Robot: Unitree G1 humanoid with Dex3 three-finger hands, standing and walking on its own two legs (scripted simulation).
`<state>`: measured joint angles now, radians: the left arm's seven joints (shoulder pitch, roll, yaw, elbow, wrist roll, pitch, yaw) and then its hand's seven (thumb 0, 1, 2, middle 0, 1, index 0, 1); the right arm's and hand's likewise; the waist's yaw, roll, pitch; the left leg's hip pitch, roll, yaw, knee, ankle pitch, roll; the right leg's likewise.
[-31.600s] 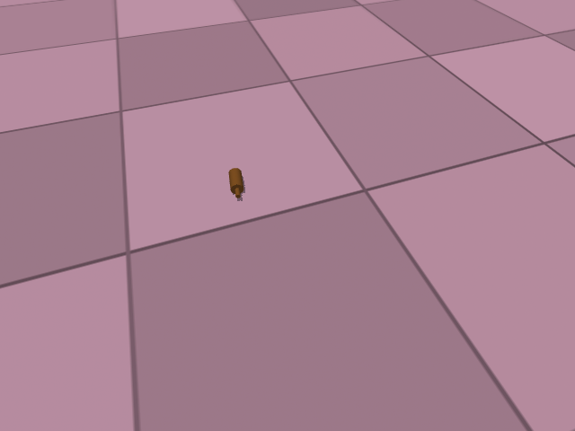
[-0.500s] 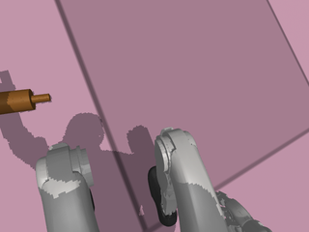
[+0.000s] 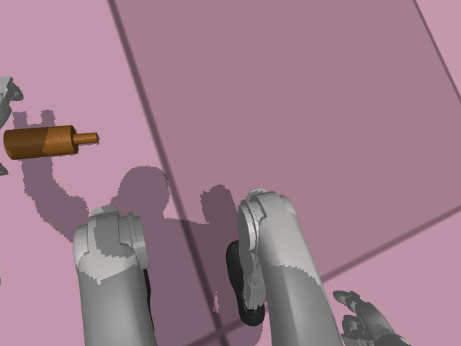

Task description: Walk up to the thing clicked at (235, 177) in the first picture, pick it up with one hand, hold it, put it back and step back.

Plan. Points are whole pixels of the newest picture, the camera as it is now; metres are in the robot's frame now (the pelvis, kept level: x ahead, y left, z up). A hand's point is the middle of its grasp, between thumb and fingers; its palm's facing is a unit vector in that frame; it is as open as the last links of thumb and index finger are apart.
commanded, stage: withdraw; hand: left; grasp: from above
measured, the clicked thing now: (55, 141) +0.50 +0.32 -0.31
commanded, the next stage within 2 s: home in 0.08 s
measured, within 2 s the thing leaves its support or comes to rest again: neither
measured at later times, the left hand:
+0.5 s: hand out of the picture +0.43 +0.33 -0.07, palm faces -0.34 -0.27 -0.90, open 10.9 cm
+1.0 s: hand out of the picture +0.27 +0.26 +0.14, palm faces +0.00 -0.88 -0.47, open 7.5 cm
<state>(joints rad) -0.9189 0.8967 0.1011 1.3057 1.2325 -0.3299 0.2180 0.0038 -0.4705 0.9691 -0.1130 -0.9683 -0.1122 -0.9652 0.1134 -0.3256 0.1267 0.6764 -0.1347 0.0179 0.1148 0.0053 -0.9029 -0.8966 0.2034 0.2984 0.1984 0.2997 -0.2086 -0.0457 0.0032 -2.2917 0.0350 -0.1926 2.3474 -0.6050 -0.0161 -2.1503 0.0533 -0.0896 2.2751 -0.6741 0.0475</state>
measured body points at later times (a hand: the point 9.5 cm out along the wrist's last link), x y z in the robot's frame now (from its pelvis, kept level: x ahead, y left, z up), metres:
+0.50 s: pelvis +0.01 +0.00 +0.05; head +0.22 +0.06 +0.44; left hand +0.44 +0.35 -0.02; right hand +0.09 -0.25 -0.08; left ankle +0.09 +0.14 -0.31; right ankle +0.11 -0.13 -0.31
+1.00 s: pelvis +0.03 +0.00 +0.23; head +0.15 +0.05 +0.67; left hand +0.26 +0.31 +0.17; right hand +0.28 -0.20 +0.15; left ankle +0.09 +0.14 -0.31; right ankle +0.11 -0.13 -0.31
